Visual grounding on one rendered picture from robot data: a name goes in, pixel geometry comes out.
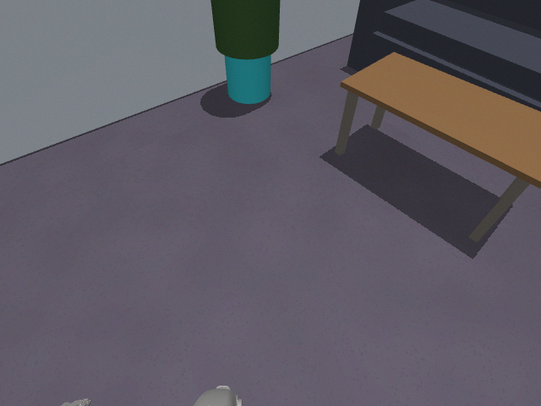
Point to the potted plant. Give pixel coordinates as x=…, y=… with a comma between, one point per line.
x=247, y=33

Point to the coffee table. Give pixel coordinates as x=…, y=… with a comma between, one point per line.
x=492, y=127

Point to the sofa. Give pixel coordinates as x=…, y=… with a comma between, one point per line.
x=494, y=44

